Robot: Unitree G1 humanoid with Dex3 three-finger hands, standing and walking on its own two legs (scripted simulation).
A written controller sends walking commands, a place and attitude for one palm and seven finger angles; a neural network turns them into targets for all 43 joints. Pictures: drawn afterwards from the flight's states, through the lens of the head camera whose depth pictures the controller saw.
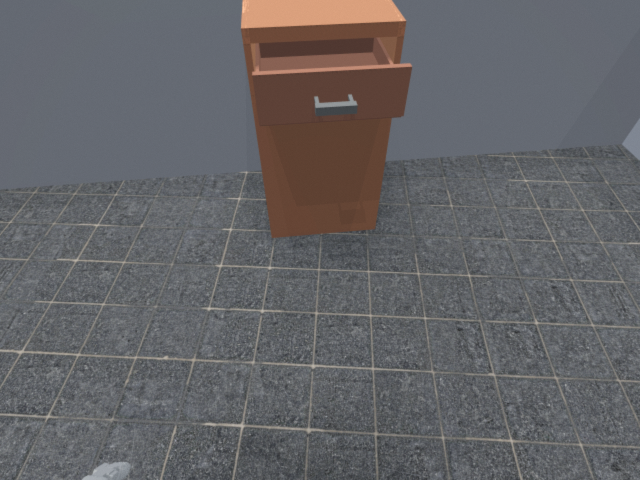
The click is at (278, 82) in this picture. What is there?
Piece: drawer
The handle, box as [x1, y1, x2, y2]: [314, 94, 357, 115]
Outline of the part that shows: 357,105 356,102 352,99 351,94 348,94 348,101 319,103 317,96 314,96 316,115 356,113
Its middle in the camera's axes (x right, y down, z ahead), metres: +0.03 -0.35 +0.99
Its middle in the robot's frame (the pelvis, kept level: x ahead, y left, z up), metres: +0.98 +0.02 -0.04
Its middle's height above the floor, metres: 0.73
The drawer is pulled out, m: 0.18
